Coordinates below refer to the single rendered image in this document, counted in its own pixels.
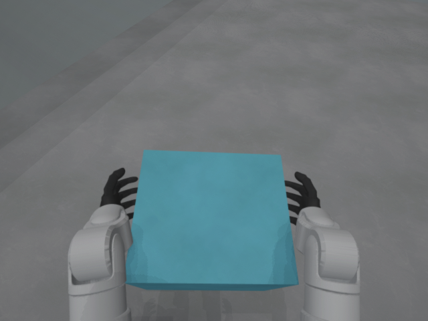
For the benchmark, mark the right robot forearm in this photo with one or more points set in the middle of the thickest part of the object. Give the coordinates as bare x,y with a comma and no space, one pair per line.
331,268

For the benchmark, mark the carton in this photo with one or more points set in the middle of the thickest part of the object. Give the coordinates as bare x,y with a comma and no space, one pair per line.
211,221

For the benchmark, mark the robot right hand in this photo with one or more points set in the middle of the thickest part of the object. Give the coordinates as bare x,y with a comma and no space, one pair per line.
308,196

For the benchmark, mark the left robot forearm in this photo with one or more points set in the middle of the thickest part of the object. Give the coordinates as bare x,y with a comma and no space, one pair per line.
97,267

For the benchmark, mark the robot left hand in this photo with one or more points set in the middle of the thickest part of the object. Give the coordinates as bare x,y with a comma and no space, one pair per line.
111,191

